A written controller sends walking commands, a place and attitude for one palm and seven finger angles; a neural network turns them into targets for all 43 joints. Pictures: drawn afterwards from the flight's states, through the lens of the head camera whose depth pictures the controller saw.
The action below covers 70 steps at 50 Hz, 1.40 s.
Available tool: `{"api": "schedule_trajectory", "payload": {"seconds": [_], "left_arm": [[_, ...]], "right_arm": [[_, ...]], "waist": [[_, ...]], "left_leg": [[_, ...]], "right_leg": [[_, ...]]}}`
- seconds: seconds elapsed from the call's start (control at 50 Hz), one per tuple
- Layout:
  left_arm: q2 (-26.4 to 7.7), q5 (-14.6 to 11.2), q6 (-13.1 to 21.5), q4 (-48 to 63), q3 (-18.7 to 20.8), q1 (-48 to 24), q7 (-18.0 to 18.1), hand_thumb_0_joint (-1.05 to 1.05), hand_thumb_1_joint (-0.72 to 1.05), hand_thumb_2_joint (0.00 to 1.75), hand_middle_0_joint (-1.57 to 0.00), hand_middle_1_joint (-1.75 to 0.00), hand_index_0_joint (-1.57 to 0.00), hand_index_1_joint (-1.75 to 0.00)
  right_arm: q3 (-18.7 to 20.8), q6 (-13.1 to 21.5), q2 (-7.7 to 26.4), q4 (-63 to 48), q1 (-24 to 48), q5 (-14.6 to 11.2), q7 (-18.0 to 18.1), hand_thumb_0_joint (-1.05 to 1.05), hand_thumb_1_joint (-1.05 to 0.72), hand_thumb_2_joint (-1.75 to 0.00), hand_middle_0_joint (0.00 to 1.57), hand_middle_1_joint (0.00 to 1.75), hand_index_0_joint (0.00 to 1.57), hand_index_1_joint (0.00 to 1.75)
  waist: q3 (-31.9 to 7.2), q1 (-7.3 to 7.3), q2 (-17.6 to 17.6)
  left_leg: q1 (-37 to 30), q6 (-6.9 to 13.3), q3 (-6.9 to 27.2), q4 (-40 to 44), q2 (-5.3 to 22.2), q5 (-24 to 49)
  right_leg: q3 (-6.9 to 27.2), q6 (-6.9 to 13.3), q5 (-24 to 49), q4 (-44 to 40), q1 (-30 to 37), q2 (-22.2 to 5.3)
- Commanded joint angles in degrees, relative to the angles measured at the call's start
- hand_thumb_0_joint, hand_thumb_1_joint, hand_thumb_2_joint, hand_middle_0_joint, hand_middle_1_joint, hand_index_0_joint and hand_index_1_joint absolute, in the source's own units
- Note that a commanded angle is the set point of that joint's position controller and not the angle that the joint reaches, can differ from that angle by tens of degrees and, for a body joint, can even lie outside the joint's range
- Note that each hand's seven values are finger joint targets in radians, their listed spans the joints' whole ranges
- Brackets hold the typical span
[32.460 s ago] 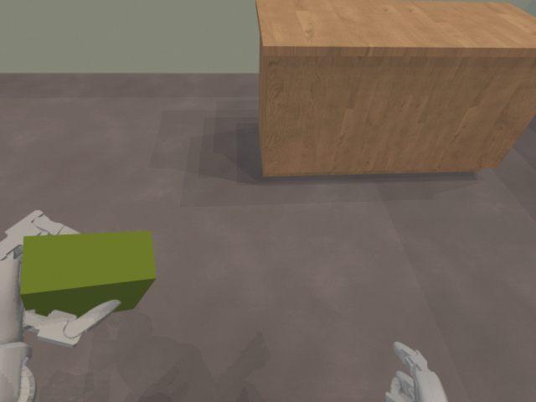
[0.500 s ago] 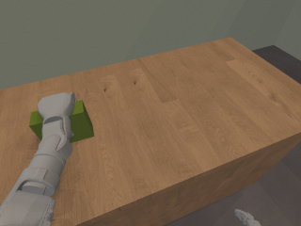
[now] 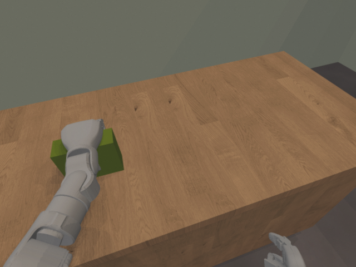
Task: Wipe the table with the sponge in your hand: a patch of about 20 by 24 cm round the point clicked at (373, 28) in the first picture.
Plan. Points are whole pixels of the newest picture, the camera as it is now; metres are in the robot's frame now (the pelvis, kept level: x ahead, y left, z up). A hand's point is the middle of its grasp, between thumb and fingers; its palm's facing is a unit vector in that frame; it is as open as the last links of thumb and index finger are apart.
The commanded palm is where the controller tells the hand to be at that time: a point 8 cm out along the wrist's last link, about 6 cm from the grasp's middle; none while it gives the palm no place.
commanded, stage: wipe back along the middle lane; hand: left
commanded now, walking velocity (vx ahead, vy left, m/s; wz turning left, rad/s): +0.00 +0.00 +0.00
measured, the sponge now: (92, 160) +0.36 +0.26 +0.03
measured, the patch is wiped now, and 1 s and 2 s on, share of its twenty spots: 0.60 0.80 0.85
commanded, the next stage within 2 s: slide across to the third lane in 0.86 s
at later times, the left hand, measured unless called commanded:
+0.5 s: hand (95, 163) +0.32 +0.23 +0.07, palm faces +0.04 -0.04 -1.00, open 9.8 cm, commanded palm +0.27 +0.21 +0.11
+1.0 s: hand (100, 180) +0.28 +0.20 +0.07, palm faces +0.06 -0.06 -1.00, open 9.8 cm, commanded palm +0.23 +0.18 +0.11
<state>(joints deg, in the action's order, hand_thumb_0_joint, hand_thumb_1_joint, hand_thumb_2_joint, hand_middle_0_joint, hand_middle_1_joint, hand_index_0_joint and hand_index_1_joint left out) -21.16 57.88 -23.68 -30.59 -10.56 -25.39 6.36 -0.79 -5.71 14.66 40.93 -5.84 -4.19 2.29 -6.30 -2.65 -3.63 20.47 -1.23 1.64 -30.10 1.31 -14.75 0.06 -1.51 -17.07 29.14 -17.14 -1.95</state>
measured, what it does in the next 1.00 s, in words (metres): stands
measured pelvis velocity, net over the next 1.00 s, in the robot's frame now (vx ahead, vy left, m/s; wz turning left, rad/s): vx -0.01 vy -0.01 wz -0.02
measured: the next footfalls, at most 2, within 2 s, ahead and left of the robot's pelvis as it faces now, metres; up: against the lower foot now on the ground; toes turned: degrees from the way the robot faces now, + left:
none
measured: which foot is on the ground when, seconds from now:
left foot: down 0.00-1.00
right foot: down 0.00-1.00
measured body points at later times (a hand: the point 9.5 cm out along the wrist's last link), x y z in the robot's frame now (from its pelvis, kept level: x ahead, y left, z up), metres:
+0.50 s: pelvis +0.01 +0.00 +0.00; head +0.00 -0.04 +0.45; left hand +0.31 +0.23 +0.13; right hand +0.22 -0.23 -0.10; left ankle +0.00 +0.14 -0.73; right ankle -0.03 -0.14 -0.73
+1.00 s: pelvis -0.01 -0.01 +0.00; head -0.03 -0.06 +0.45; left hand +0.27 +0.20 +0.13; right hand +0.21 -0.23 -0.10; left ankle +0.00 +0.14 -0.73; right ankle -0.03 -0.14 -0.73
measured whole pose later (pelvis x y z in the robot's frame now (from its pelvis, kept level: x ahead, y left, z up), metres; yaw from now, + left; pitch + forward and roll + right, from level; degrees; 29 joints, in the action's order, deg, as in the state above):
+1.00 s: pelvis -0.01 -0.01 +0.00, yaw -1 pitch +0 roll +1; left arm -18.6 58.4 -31.4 -0.9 -16.3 -2.4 6.1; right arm -1.1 -5.8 15.3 40.6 -2.4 -4.3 -0.2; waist -4.9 -4.9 -5.5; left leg 15.5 -2.0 0.6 -30.4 2.0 -15.4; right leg 1.2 -0.7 -18.6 32.1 -13.9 -1.3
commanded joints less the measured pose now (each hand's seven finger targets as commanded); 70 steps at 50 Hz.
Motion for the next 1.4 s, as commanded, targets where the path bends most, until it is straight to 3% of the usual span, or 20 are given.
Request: {"api": "schedule_trajectory", "payload": {"seconds": [0.0, 0.12, 0.16, 0.22, 0.26, 0.32, 0.34, 0.42, 0.46, 0.52, 0.56, 0.62, 0.64, 0.72, 0.9, 1.02, 1.04, 1.12, 1.18, 1.38], "left_arm": [[-2.0, -1.6, -0.5, 9.2, -0.6, -7.3, -1.1, 0.00, 0.10, 1.30, -1.20, -1.60, -1.20, -1.60], [-6.6, -2.6, -3.1, 14.0, 3.6, -4.3, -1.0, 0.00, 0.10, 1.30, -1.20, -1.60, -1.20, -1.60], [-1.1, -2.7, -3.7, 15.7, -1.2, -2.8, -1.6, 0.00, 0.10, 1.30, -1.20, -1.60, -1.20, -1.60], [-5.5, -2.5, -4.4, 17.4, 2.4, -1.7, -1.7, 0.00, 0.10, 1.30, -1.20, -1.60, -1.20, -1.60], [-1.4, -2.7, -4.8, 19.5, -1.1, 0.4, -2.2, 0.00, 0.10, 1.30, -1.20, -1.60, -1.20, -1.60], [-5.7, -3.0, -5.3, 21.2, 2.9, 3.7, -2.1, 0.00, 0.10, 1.30, -1.20, -1.60, -1.20, -1.60], [-1.5, -3.1, -5.6, 22.8, -0.7, 3.9, -2.3, 0.00, 0.10, 1.30, -1.20, -1.60, -1.20, -1.60], [-4.1, -3.0, -6.1, 25.6, 1.8, 9.1, -2.2, 0.00, 0.10, 1.30, -1.20, -1.60, -1.20, -1.60], [0.8, -3.3, -6.4, 28.0, -2.7, 11.4, -2.5, 0.00, 0.10, 1.30, -1.20, -1.60, -1.20, -1.60], [-3.8, -3.5, -6.8, 29.6, 1.3, 12.9, -2.0, 0.00, 0.10, 1.30, -1.20, -1.60, -1.20, -1.60], [0.2, -3.5, -7.6, 30.3, -2.3, 12.7, -2.3, 0.00, 0.10, 1.30, -1.20, -1.60, -1.20, -1.60], [-3.4, -2.9, -8.3, 30.6, -0.2, 9.9, -2.1, 0.00, 0.10, 1.30, -1.20, -1.60, -1.20, -1.60], [-0.1, -2.8, -8.5, 31.2, -2.9, 11.1, -2.2, 0.00, 0.10, 1.30, -1.20, -1.60, -1.20, -1.60], [-2.7, -3.0, -7.9, 31.6, -0.2, 15.9, -2.3, 0.00, 0.10, 1.30, -1.20, -1.60, -1.20, -1.60], [2.3, -3.0, -8.0, 34.2, -5.0, 18.8, -2.3, 0.00, 0.10, 1.30, -1.20, -1.60, -1.20, -1.60], [-0.3, -2.5, -8.0, 35.6, -4.1, 10.0, -1.7, 0.00, 0.10, 1.30, -1.20, -1.60, -1.20, -1.60], [3.5, -2.6, -7.8, 37.1, -7.8, 8.6, -1.9, 0.00, 0.10, 1.30, -1.20, -1.60, -1.20, -1.60], [1.5, -2.5, -6.3, 37.3, -6.6, 6.0, -1.6, 0.00, 0.10, 1.30, -1.20, -1.60, -1.20, -1.60], [6.4, -2.5, -5.7, 35.6, -10.9, 6.2, -1.7, 0.00, 0.10, 1.30, -1.20, -1.60, -1.20, -1.60], [6.0, -2.0, -8.5, 27.6, -9.3, -0.5, 1.3, 0.00, 0.10, 1.30, -1.20, -1.60, -1.20, -1.60]], "right_arm": [[2.4, 2.4, 6.9, -9.4, 9.7, -0.2, -0.5, 0.00, -0.90, -0.90, 0.20, 0.30, 0.20, 0.30], [2.0, 2.4, 7.4, -9.7, 11.8, -0.3, -0.2, 0.00, -0.90, -0.90, 0.20, 0.30, 0.20, 0.30], [1.8, 2.7, 6.5, -10.4, 12.2, -0.5, -0.6, 0.00, -0.90, -0.90, 0.20, 0.30, 0.20, 0.30], [1.8, 2.5, 7.3, -10.1, 12.9, -0.3, -0.6, 0.00, -0.90, -0.90, 0.20, 0.30, 0.20, 0.30], [1.5, 2.8, 6.4, -10.9, 13.4, -0.5, -0.9, 0.00, -0.90, -0.90, 0.20, 0.30, 0.20, 0.30], [1.5, 2.6, 7.1, -10.9, 14.0, -0.2, -1.0, 0.00, -0.90, -0.90, 0.20, 0.30, 0.20, 0.30], [1.4, 2.7, 6.4, -11.6, 14.0, -0.2, -1.2, 0.00, -0.90, -0.90, 0.20, 0.30, 0.20, 0.30], [1.5, 2.9, 6.6, -11.8, 15.0, -0.3, -1.8, 0.00, -0.90, -0.90, 0.20, 0.30, 0.20, 0.30], [1.4, 3.3, 5.7, -12.7, 15.3, -0.5, -2.2, 0.00, -0.90, -0.90, 0.20, 0.30, 0.20, 0.30], [1.6, 3.1, 6.5, -12.3, 16.2, -0.3, -2.0, 0.00, -0.90, -0.90, 0.20, 0.30, 0.20, 0.30], [1.3, 3.3, 5.7, -12.5, 16.5, -0.6, -2.2, 0.00, -0.90, -0.90, 0.20, 0.30, 0.20, 0.30], [1.4, 3.2, 6.3, -11.9, 17.1, -0.5, -1.8, 0.00, -0.90, -0.90, 0.20, 0.30, 0.20, 0.30], [1.3, 3.5, 5.9, -12.6, 16.9, -0.5, -2.0, 0.00, -0.90, -0.90, 0.20, 0.30, 0.20, 0.30], [1.5, 3.7, 6.1, -12.3, 17.6, -0.4, -2.2, 0.00, -0.90, -0.90, 0.20, 0.30, 0.20, 0.30], [1.4, 4.0, 5.1, -12.8, 18.9, -0.7, -3.0, 0.00, -0.90, -0.90, 0.20, 0.30, 0.20, 0.30], [1.5, 4.5, 5.4, -12.1, 19.3, -0.6, -2.3, 0.00, -0.90, -0.90, 0.20, 0.30, 0.20, 0.30], [1.2, 5.1, 4.7, -13.1, 19.6, -0.7, -2.4, 0.00, -0.90, -0.90, 0.20, 0.30, 0.20, 0.30], [1.4, 5.9, 4.6, -12.1, 19.7, -0.5, -2.5, 0.00, -0.90, -0.90, 0.20, 0.30, 0.20, 0.30], [1.4, 6.3, 4.0, -11.6, 19.8, -0.5, -2.9, 0.00, -0.90, -0.90, 0.20, 0.30, 0.20, 0.30], [1.4, 6.1, 3.9, -9.1, 21.5, -0.5, -3.3, 0.00, -0.90, -0.90, 0.20, 0.30, 0.20, 0.30]], "waist": [[-10.6, -0.23, 6.2], [-9.2, -1.55, 7.6], [-9.7, -1.02, 7.6], [-9.5, -1.51, 7.5], [-9.8, -1.31, 7.1], [-9.4, -2.20, 7.0], [-9.7, -1.80, 6.3], [-8.4, -2.67, 7.3], [-8.5, -2.30, 7.5], [-7.9, -2.95, 8.5], [-7.1, -2.47, 8.8], [-5.4, -2.45, 7.6], [-7.4, -2.73, 6.9], [-6.5, -3.35, 8.7], [-4.2, -3.23, 9.0], [-4.2, -2.50, 8.6], [-5.7, -2.57, 7.0], [-6.7, -2.75, 6.6], [-6.3, -2.55, 7.5], [-6.5, -3.57, 9.6]], "left_leg": [[-9.3, 2.9, -1.6, 2.0, -2.2, 15.0], [-9.0, 2.8, -1.3, 2.9, -2.2, 13.6], [-9.8, 2.9, -1.6, 2.4, -2.4, 15.2], [-9.9, 2.8, -1.5, 2.5, -2.2, 15.0], [-10.5, 2.9, -1.8, 2.0, -2.5, 16.6], [-10.0, 2.7, -1.8, 2.1, -2.4, 16.7], [-10.2, 2.9, -2.2, 1.8, -2.7, 17.2], [-9.8, 2.6, -1.6, 1.9, -2.4, 17.3], [-10.2, 2.8, -1.9, 1.6, -2.5, 17.7], [-9.7, 2.7, -1.7, 2.1, -2.3, 15.8], [-9.8, 2.8, -1.8, 2.2, -2.3, 15.3], [-9.7, 2.7, -1.5, 2.8, -2.2, 12.4], [-10.1, 3.0, -1.8, 2.4, -2.6, 13.1], [-9.7, 2.8, -1.5, 2.2, -2.4, 12.9], [-9.7, 2.9, -1.8, 2.3, -2.4, 10.7], [-10.6, 3.0, -1.5, 2.5, -2.3, 8.6], [-11.0, 3.3, -1.7, 2.4, -2.5, 8.8], [-12.1, 3.0, -0.9, 2.7, -2.2, 9.8], [-12.5, 3.0, -1.0, 2.5, -2.2, 10.8], [-12.0, 2.5, -2.4, 3.3, -2.5, 8.4]], "right_leg": [[-3.0, 4.5, 18.7, -2.6, 2.7, 2.8], [-2.3, 4.6, 17.4, -3.0, 4.0, 2.8], [-3.0, 4.3, 19.4, -2.5, 4.3, 2.7], [-2.0, 4.7, 19.5, -2.5, 4.6, 2.8], [-2.6, 4.4, 21.4, -2.1, 4.9, 2.7], [-1.2, 4.7, 22.5, -2.1, 6.0, 2.7], [-2.4, 4.5, 23.1, -1.9, 6.3, 2.7], [-1.4, 4.7, 22.9, -1.5, 6.1, 2.9], [-2.1, 4.4, 23.2, -1.4, 5.9, 2.9], [-0.8, 4.6, 21.5, -1.7, 6.0, 3.1], [-1.8, 4.2, 20.2, -1.7, 5.2, 3.0], [-0.7, 4.6, 15.8, -2.3, 3.9, 3.2], [-1.9, 4.5, 16.4, -1.9, 4.7, 3.2], [-0.3, 4.6, 16.9, -1.9, 5.1, 3.3], [-0.7, 4.3, 13.3, -2.6, 3.6, 3.3], [0.9, 4.6, 10.2, -3.3, 2.4, 3.4], [-0.9, 4.4, 9.8, -2.9, 2.6, 3.3], [0.0, 5.0, 10.6, -2.4, 3.1, 3.5], [-1.0, 4.9, 11.6, -2.6, 2.5, 3.5], [-0.8, 4.7, 9.4, -3.9, 3.3, 3.2]]}}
